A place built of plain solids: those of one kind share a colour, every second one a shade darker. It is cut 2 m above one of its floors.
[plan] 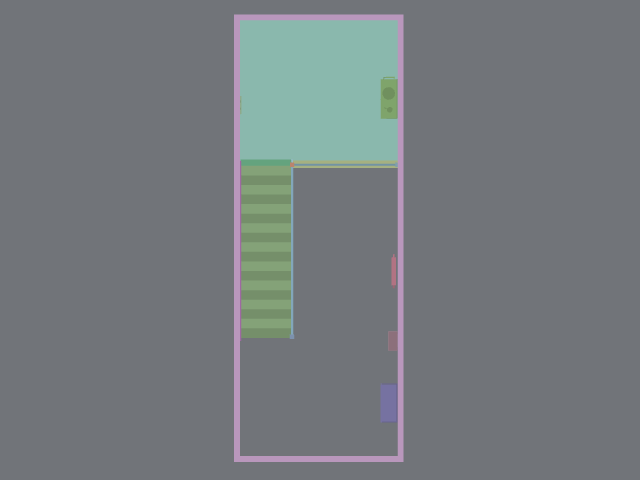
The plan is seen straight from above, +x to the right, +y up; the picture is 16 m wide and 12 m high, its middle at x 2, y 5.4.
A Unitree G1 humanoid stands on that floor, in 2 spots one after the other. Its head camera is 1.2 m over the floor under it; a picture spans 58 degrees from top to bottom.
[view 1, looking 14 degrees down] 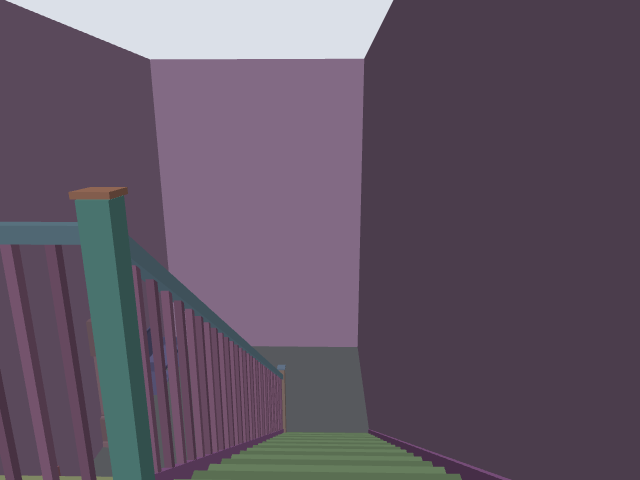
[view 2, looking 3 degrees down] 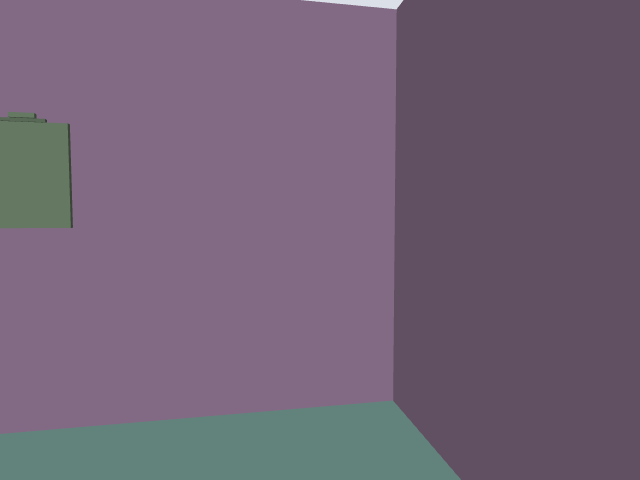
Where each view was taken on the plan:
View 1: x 0.66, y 8.49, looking -89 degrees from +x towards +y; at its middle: wall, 8.75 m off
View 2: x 2.63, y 9.89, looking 169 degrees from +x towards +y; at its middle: wall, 2.69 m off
